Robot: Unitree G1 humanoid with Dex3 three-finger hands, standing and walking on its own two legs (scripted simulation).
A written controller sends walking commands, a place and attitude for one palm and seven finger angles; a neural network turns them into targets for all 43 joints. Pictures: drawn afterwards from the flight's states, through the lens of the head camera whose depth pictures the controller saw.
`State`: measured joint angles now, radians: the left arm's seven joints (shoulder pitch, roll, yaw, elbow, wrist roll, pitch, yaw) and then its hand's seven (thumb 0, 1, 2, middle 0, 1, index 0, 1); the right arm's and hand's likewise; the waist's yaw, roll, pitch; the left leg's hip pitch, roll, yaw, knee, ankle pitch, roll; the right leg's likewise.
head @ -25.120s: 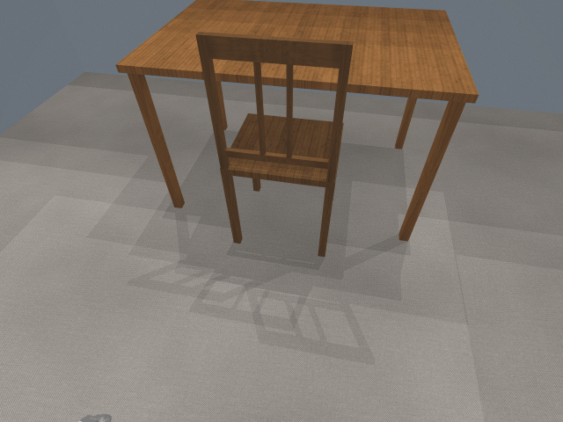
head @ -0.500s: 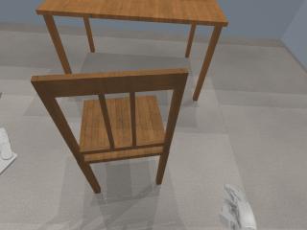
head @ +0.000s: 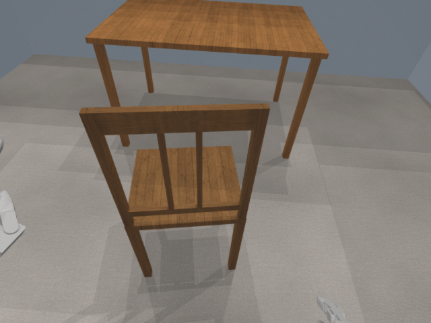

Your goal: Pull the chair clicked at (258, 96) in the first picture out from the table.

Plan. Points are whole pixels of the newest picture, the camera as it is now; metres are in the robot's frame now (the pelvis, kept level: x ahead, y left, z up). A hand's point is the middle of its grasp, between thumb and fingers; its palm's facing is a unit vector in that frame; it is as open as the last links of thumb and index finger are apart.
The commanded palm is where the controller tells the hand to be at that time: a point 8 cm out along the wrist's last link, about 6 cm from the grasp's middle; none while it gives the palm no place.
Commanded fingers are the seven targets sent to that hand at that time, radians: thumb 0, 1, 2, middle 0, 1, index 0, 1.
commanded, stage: stop stepping back and stand still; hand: left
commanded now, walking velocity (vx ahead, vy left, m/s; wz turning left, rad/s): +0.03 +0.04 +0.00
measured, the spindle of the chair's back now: (166, 174) +0.52 +0.15 -0.08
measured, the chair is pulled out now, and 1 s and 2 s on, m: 0.67 0.67 0.67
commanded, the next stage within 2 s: let the arm hang, fingers relaxed in 0.36 s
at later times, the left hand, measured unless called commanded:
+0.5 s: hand (51, 220) +0.23 +0.25 +0.14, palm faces +0.29 -0.80 -0.53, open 7.4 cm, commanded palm none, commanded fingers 0.00 0.90 0.90 -0.20 -0.30 -0.20 -0.30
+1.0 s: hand out of the picture -0.07 +0.20 -0.16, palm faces +0.03 -0.97 -0.23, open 7.2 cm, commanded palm none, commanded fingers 0.00 0.90 0.90 -0.20 -0.30 -0.20 -0.30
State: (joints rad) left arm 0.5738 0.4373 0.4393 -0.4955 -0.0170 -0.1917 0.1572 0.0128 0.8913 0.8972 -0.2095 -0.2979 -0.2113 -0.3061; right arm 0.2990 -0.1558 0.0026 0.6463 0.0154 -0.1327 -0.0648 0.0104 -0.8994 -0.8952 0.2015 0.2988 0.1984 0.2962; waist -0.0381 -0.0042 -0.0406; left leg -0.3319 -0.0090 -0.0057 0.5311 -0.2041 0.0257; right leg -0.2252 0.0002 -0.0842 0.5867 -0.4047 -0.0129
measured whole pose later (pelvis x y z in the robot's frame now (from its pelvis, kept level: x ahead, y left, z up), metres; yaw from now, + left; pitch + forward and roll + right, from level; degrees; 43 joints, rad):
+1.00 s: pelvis +0.00 +0.01 +0.01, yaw +1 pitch +0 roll -1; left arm 0.42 0.21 0.00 1.06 0.01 0.04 0.03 -0.01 0.95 0.90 -0.20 -0.30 -0.20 -0.30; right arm 0.35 -0.19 0.00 1.02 -0.01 0.03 -0.02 0.00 -0.92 -0.89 0.20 0.30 0.20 0.30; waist 0.01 0.00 0.06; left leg -0.27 -0.04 -0.04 0.46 -0.18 0.03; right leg -0.14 -0.02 -0.11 0.43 -0.28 -0.01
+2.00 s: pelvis +0.01 -0.02 +0.01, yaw +0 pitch -2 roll +0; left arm 0.35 0.12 -0.01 1.07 0.01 0.01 0.04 0.00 0.91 0.90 -0.20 -0.30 -0.20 -0.30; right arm 0.32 -0.12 0.00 1.09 0.00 0.00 -0.04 0.00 -0.91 -0.90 0.20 0.30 0.20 0.30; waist 0.00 0.00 0.06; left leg -0.22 -0.01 -0.03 0.45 -0.20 0.00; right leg -0.11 0.01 -0.09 0.44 -0.30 -0.04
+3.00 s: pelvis +0.00 -0.02 +0.01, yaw +0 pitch -2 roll +0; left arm 0.35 0.12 -0.01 1.07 0.01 0.01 0.04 0.00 0.91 0.90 -0.20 -0.30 -0.20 -0.30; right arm 0.32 -0.11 0.00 1.10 0.00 0.00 -0.04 0.00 -0.90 -0.90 0.20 0.30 0.20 0.30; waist 0.00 0.01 0.07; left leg -0.22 0.00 -0.03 0.44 -0.19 -0.01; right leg -0.12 0.02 -0.09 0.44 -0.29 -0.05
